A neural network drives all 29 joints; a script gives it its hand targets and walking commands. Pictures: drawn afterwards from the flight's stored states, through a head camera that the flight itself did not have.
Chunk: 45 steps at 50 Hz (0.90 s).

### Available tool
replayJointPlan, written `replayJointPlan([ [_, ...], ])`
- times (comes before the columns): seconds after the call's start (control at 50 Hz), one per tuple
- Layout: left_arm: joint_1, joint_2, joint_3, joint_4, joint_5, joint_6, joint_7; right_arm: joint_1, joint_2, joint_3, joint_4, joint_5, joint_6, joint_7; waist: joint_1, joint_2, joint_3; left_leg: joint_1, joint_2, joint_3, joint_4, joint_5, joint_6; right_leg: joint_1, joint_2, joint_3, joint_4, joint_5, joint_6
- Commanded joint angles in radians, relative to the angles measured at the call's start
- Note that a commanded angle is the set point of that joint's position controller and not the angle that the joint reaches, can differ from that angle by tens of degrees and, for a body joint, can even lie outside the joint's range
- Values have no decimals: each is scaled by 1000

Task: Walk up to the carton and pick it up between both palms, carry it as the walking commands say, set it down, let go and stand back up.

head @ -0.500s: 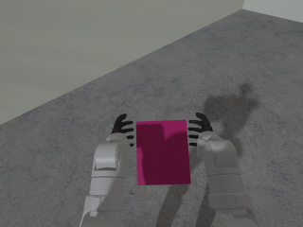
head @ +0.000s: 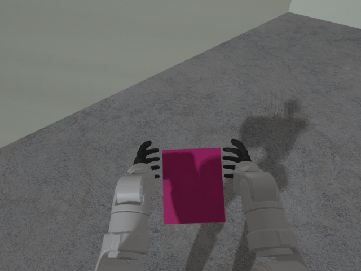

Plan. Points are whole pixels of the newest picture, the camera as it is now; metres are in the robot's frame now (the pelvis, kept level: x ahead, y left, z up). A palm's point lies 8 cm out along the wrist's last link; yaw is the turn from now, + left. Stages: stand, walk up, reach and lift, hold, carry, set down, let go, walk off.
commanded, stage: carry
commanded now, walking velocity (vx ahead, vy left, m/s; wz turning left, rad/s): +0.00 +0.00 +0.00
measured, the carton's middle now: (191, 183) +0.35 +0.00 -0.06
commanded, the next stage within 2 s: hold in 0.14 s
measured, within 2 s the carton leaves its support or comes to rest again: neither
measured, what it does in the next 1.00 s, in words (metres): shifts its weight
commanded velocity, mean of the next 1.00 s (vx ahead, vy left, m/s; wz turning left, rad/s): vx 0.00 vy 0.00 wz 0.00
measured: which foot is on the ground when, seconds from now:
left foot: down 0.00-1.00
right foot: down 0.00-1.00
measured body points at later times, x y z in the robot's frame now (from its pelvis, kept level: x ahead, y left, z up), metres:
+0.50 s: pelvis -0.02 +0.03 +0.01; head -0.08 +0.04 +0.45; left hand +0.30 +0.15 +0.05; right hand +0.29 -0.09 +0.06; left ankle +0.05 +0.15 -0.73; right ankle +0.00 -0.08 -0.73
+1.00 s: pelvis -0.05 +0.04 +0.00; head -0.12 +0.04 +0.44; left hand +0.29 +0.13 +0.06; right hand +0.28 -0.10 +0.06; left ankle +0.05 +0.15 -0.73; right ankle +0.00 -0.08 -0.73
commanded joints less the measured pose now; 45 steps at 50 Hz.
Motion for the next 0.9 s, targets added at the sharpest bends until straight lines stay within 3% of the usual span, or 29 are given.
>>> replayJointPlan([
  [0.0,-336,-919,-369,-106,-219,-59,-184,-364,918,365,-122,221,-68,185,1,1,-298,125,94,-99,-46,139,33,95,-135,136,-87,186,-3],
  [0.12,-316,-903,-375,-96,-211,-83,-191,-345,900,370,-108,213,-93,191,0,1,-300,130,94,-95,-39,154,34,102,-137,134,-80,207,0],
  [0.14,-123,-852,-253,244,-26,-124,-250,-100,939,312,243,59,-117,243,34,-11,-79,333,-163,-132,-105,189,52,142,22,236,-181,445,49],
  [0.16,-193,-886,-330,122,-53,-194,-280,-156,1008,380,137,68,-182,258,22,-8,-115,320,-149,-163,-109,245,59,177,19,266,-171,526,44],
  [0.2,-271,-978,-433,-18,-102,-244,-336,-239,1116,469,2,107,-235,285,7,-24,-271,335,-148,-187,-95,388,57,301,23,282,-139,734,59],
  [0.24,-335,-1017,-493,-105,-139,-260,-373,-340,1158,536,-93,147,-256,297,23,-40,-392,320,-145,-196,-81,407,57,393,27,295,-118,778,68],
  [0.28,-333,-1023,-475,-110,-151,-251,-377,-405,1164,605,-98,185,-256,318,88,-25,-376,272,-149,-183,-107,343,47,452,30,288,-114,717,67],
  [0.3,-333,-1010,-444,-65,-147,-245,-380,-429,1159,611,-56,183,-248,331,125,-58,-329,258,-152,-174,-121,275,47,431,42,275,-132,588,68],
  [0.36,-378,-1005,-387,21,-139,-221,-395,-457,1155,572,92,165,-233,356,159,-43,-190,246,-153,-163,-134,147,40,329,61,256,-170,312,60],
  [0.4,-436,-1030,-356,96,-130,-206,-404,-518,1146,506,176,141,-236,371,151,-23,-137,258,-154,-162,-130,55,27,233,72,247,-183,135,42],
  [0.44,-493,-1076,-348,152,-124,-193,-408,-569,1140,447,231,120,-243,381,128,15,-119,265,-150,-166,-132,5,11,185,77,244,-184,67,22],
  [0.52,-604,-1158,-331,254,-107,-184,-406,-640,1101,316,335,70,-257,398,67,82,-86,222,-119,-192,-169,-97,-13,184,93,222,-157,32,1],
  [0.58,-660,-1198,-302,330,-91,-190,-399,-700,1065,251,372,48,-266,406,43,106,-76,170,-88,-219,-202,-174,-17,221,107,204,-127,33,1],
  [0.72,-761,-1216,-203,449,-59,-220,-373,-853,1044,207,426,43,-278,430,68,88,-96,132,-51,-249,-223,-278,-9,237,111,205,-94,-1,7],
  [0.88,-834,-1154,-144,471,-53,-238,-372,-880,1120,196,505,47,-282,428,104,24,-131,158,-86,-202,-169,-206,6,170,80,236,-125,-47,11],
])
